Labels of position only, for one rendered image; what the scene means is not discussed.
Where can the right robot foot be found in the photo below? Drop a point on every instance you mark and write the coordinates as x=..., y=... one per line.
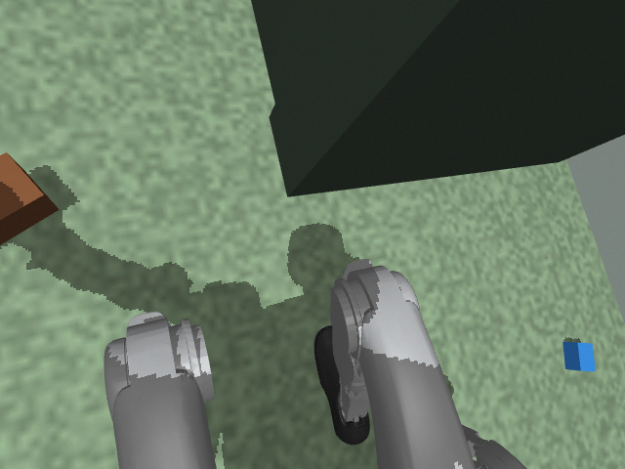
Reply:
x=349, y=432

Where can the right robot hand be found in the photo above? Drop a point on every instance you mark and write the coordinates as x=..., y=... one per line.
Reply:
x=489, y=454

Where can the sofa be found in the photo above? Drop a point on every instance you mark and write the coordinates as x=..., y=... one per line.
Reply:
x=377, y=92

